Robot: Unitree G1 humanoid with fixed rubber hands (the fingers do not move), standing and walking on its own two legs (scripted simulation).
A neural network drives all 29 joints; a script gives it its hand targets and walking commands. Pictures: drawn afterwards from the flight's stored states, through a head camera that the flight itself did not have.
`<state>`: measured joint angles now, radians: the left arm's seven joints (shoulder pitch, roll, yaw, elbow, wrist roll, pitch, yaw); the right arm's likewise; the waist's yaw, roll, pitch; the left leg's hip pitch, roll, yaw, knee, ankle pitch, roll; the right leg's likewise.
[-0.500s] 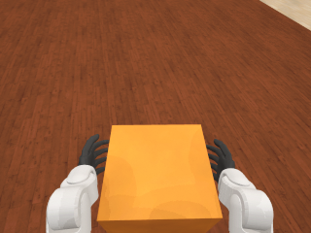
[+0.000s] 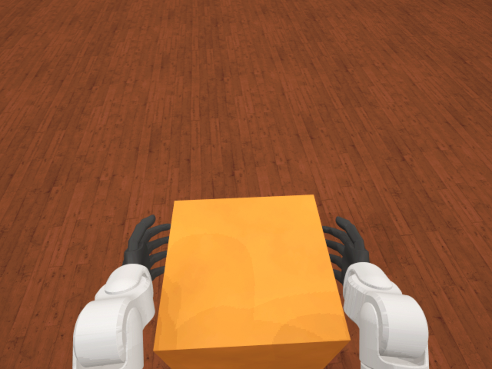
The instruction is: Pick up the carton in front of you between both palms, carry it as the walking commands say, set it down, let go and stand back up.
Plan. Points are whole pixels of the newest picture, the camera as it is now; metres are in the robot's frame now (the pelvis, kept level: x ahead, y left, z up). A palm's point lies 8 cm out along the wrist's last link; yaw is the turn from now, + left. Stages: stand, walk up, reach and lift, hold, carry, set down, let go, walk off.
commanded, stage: carry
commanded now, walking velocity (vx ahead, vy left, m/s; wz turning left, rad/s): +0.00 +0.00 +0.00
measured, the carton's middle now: (248, 295) +0.23 +0.00 -0.01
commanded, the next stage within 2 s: none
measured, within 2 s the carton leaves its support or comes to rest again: neither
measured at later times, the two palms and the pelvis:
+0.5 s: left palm (162, 151) +0.47 +0.17 +0.08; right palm (323, 159) +0.44 -0.13 +0.08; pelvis +0.22 +0.03 -0.01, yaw -3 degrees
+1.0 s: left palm (180, 154) +0.50 +0.15 +0.03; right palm (324, 163) +0.48 -0.15 +0.03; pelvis +0.22 +0.01 -0.02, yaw -3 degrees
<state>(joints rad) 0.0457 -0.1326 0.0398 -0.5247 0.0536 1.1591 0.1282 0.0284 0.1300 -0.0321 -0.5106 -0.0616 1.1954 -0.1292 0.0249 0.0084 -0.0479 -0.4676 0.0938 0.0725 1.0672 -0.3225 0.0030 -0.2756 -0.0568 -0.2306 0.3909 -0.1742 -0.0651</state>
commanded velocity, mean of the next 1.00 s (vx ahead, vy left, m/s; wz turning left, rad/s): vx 0.00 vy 0.00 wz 0.00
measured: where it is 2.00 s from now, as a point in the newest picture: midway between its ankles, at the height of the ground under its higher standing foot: outside the picture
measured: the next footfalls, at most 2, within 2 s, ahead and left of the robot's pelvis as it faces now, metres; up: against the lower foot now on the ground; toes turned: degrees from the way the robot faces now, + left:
left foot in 0.24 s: +0.30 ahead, +0.13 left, +0.00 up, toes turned -19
right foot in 0.42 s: +0.16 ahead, -0.10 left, +0.00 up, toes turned -9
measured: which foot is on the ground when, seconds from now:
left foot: up 0.00-0.22, down 0.24-1.00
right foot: down 0.00-0.24, up 0.26-0.40, down 0.42-1.00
